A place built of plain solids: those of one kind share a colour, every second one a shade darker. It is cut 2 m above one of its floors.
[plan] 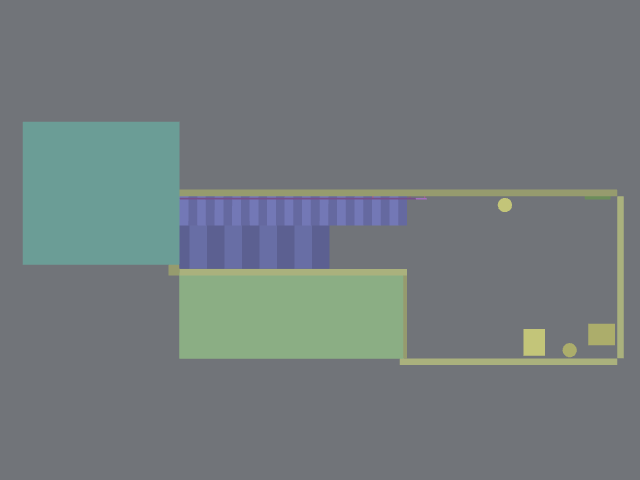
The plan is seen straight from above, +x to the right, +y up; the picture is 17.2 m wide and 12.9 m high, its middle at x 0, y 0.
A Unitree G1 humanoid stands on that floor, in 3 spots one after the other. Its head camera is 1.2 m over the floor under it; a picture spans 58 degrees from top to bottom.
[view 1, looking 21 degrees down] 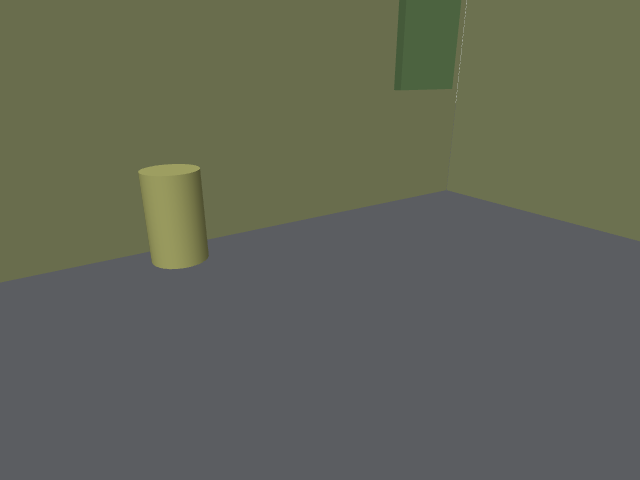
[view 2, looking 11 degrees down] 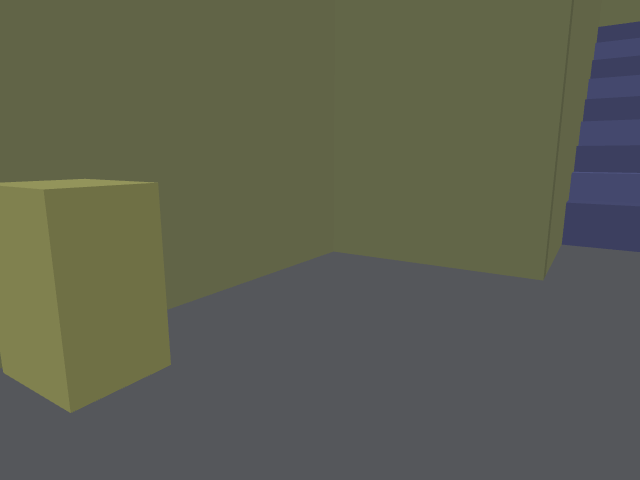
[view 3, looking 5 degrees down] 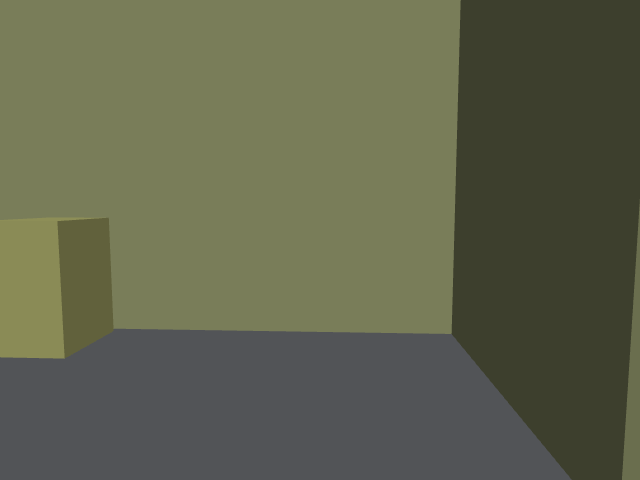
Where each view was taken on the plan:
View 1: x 4.22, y -1.91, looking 56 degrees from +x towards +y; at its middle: ground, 3.35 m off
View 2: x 6.96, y -0.39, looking -147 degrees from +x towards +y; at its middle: wall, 5.23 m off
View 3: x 3.34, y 0.74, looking -87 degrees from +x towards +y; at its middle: wall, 3.94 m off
